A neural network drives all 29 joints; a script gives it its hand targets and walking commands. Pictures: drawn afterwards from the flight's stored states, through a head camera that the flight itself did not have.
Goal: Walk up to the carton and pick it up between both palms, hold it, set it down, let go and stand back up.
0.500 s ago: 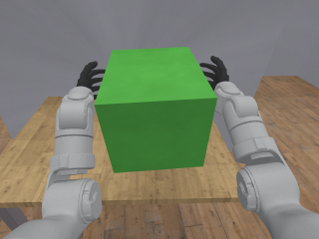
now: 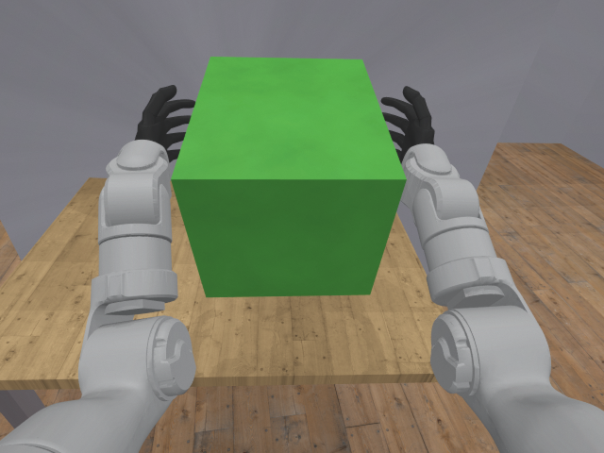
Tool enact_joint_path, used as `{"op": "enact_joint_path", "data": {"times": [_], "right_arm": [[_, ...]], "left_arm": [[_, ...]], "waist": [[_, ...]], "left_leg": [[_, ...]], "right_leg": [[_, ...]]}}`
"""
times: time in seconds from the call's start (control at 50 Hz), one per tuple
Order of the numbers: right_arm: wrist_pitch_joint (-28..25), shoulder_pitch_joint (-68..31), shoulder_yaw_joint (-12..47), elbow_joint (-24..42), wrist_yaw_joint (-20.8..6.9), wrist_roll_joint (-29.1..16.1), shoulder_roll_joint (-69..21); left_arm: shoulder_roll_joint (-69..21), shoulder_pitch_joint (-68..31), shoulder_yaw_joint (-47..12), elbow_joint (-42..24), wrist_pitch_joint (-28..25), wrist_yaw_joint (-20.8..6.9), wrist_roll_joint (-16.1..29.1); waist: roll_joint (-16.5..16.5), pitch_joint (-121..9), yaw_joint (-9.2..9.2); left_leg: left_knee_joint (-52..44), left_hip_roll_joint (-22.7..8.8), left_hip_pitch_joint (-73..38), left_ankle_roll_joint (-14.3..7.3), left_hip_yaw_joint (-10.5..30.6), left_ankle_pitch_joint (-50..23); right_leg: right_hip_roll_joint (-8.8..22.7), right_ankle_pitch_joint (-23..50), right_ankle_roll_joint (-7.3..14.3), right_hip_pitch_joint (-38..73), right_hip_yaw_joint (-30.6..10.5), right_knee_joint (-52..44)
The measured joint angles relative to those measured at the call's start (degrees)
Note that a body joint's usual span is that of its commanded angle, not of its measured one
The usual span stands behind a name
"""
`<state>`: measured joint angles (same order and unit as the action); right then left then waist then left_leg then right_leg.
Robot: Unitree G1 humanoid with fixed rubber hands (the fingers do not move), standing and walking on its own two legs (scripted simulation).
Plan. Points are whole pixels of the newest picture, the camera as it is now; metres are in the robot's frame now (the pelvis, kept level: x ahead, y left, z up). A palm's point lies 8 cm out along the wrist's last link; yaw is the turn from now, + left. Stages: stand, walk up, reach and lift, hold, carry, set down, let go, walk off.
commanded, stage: set down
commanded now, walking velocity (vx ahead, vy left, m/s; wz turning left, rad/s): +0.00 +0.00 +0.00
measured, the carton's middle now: (288, 172) +0.43 +0.01 +0.22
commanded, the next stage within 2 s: none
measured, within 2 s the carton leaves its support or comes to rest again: neither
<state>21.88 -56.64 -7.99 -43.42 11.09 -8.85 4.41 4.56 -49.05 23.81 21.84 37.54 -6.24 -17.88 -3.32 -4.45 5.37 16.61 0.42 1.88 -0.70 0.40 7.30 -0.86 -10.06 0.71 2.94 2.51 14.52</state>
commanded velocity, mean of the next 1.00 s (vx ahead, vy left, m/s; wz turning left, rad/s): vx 0.00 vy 0.00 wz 0.00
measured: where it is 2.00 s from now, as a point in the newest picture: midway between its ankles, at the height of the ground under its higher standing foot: outside the picture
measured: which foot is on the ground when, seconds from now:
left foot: down 0.00-1.00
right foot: down 0.00-1.00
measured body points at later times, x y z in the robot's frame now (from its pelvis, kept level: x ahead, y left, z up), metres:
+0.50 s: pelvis +0.01 +0.01 +0.00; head -0.04 +0.06 +0.44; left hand +0.42 +0.17 +0.22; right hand +0.39 -0.16 +0.21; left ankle +0.03 +0.11 -0.75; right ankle -0.01 -0.10 -0.75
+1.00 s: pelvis +0.01 +0.02 +0.00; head -0.01 +0.07 +0.45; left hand +0.44 +0.17 +0.18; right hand +0.39 -0.16 +0.18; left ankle +0.03 +0.11 -0.75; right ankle -0.01 -0.10 -0.75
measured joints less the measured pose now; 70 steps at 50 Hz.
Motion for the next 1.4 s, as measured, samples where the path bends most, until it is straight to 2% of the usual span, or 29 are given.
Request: {"op": "enact_joint_path", "data": {"times": [0.08,0.16,0.24,0.38,0.46,0.58,0.76,0.96,1.14,1.4], "right_arm": [[-3.52,1.74,-2.06,-0.47,-0.18,3.33,-2.35],[-6.79,5.49,-1.86,0.62,-0.24,3.94,-3.50],[-10.12,9.74,-0.89,2.80,-0.32,3.73,-3.91],[-14.03,13.72,-0.51,5.53,-0.56,3.88,-3.55],[-14.60,13.37,-1.89,4.62,-0.62,5.00,-3.73],[-14.43,12.67,-2.96,3.11,-0.74,5.60,-3.37],[-15.12,13.87,-3.36,3.47,-0.13,6.60,-4.91],[-17.09,15.56,-5.36,3.35,0.08,8.09,-6.49],[-17.09,16.56,-4.32,4.27,0.20,7.78,-5.45],[-17.85,16.30,-8.78,3.07,0.39,12.62,-8.65]], "left_arm": [[0.43,-0.73,1.50,1.24,-2.13,-3.29,-2.73],[-0.01,1.10,0.73,-0.25,-3.26,-4.30,-3.92],[-0.64,4.15,-1.35,-2.76,-4.84,-3.87,-3.52],[-1.04,7.08,-4.88,-3.62,-8.01,-0.71,-0.39],[-0.86,5.32,-4.72,-0.43,-9.36,-0.43,-0.01],[-1.34,2.50,-3.40,3.34,-9.68,-1.07,-1.66],[-0.74,3.75,-2.63,4.65,-11.37,-2.29,-1.32],[0.43,3.86,-4.12,8.21,-14.31,-2.26,-0.22],[-0.27,3.92,-4.38,9.26,-15.38,-1.80,-0.54],[1.46,1.89,-2.89,16.74,-19.10,-3.01,0.23]], "waist": [[-1.31,2.31,0.16],[-2.29,4.67,-0.09],[-2.79,6.77,-0.27],[-2.86,7.72,0.27],[-3.02,7.12,0.73],[-2.59,6.96,0.05],[-2.38,7.73,-0.43],[-3.24,8.04,0.32],[-2.05,8.33,0.03],[-2.55,7.57,-0.01]], "left_leg": [[-0.92,0.32,-2.83,-0.14,0.05,0.02],[-0.55,0.47,-4.09,-0.14,0.13,0.53],[0.54,0.52,-3.79,-0.14,0.36,1.09],[1.73,0.72,-1.65,-0.36,0.56,1.39],[1.26,0.82,-1.45,-0.61,-0.02,1.21],[0.76,0.79,-1.93,-1.03,-1.25,1.32],[0.77,0.95,-1.92,-1.13,-1.17,1.56],[1.10,1.06,-1.62,-1.06,-1.03,1.99],[1.61,0.75,-0.41,-1.22,-1.66,2.19],[0.73,0.94,1.06,-1.35,-1.68,1.33]], "right_leg": [[0.31,-0.38,-0.08,2.64,0.06,-0.38],[0.45,-0.61,-0.17,4.26,0.16,-0.68],[0.47,-0.53,-0.33,4.70,0.41,-0.97],[0.66,-0.27,-0.73,3.15,0.67,-0.87],[0.83,-0.26,-0.97,2.43,0.10,-0.63],[0.92,-0.29,-1.21,2.20,-1.12,-0.47],[1.07,-0.23,-1.43,2.57,-1.00,-1.13],[1.18,-0.45,-1.50,2.53,-0.83,-1.26],[0.94,0.00,-1.55,1.44,-1.44,-1.52],[1.13,0.29,-1.64,-0.51,-1.41,-1.32]]}}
